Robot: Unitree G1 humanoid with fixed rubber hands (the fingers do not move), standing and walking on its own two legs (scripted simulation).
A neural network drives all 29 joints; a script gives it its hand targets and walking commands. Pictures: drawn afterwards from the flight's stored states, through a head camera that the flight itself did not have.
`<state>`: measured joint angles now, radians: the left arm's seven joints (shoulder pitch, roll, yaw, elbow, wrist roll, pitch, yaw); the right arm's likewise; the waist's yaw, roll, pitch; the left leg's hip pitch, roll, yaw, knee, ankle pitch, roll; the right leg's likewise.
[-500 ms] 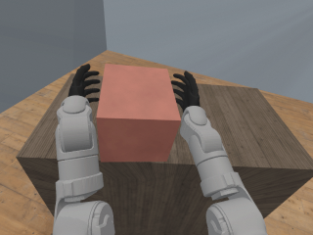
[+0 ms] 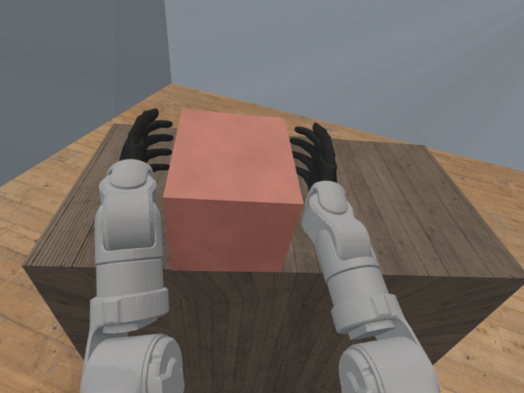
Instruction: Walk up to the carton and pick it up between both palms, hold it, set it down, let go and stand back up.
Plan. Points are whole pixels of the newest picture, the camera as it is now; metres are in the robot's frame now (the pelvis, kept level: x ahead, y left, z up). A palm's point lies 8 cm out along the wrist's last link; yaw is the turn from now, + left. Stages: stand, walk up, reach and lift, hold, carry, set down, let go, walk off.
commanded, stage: hold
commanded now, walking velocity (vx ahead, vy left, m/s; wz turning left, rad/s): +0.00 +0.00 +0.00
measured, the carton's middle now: (231, 190) +0.39 -0.01 +0.16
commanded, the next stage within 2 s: set down in 0.86 s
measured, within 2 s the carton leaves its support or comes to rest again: neither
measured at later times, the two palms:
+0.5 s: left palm (133, 168) +0.38 +0.12 +0.21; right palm (316, 181) +0.36 -0.13 +0.20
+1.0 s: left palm (133, 167) +0.37 +0.12 +0.22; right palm (317, 175) +0.36 -0.13 +0.20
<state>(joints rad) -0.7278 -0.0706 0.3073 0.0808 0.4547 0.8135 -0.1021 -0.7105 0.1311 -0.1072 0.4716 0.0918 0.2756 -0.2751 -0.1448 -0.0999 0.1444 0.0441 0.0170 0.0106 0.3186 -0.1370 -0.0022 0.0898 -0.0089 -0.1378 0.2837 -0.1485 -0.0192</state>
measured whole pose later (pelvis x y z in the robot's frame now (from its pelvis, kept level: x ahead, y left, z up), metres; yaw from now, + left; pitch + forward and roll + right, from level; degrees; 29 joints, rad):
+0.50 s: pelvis +0.00 +0.01 +0.00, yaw -1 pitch -13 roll -1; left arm -0.73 -0.10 0.31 0.08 0.48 0.83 -0.07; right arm -0.72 0.10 -0.10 0.51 0.12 0.25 -0.25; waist -0.13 -0.10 0.15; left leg 0.05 0.01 0.03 0.32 -0.14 0.01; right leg 0.09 -0.01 -0.11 0.28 -0.14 -0.01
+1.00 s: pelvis +0.00 -0.01 +0.00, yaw +0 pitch -13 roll -1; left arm -0.74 -0.10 0.32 0.07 0.49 0.81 -0.10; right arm -0.73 0.10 -0.08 0.52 0.10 0.24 -0.26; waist -0.11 -0.09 0.15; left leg 0.04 0.03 0.01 0.32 -0.14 -0.01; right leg 0.09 0.01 -0.14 0.28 -0.15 -0.04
